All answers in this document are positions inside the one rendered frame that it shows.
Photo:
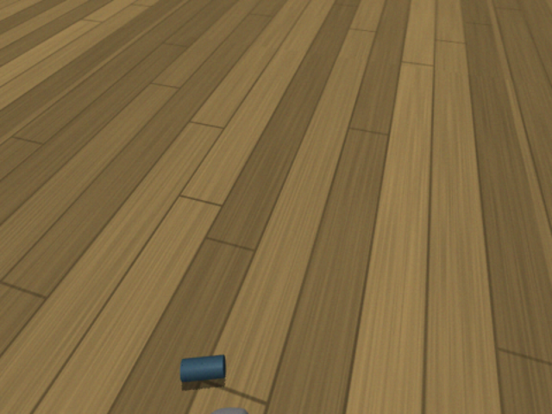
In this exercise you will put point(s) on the can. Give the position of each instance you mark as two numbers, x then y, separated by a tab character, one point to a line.
203	368

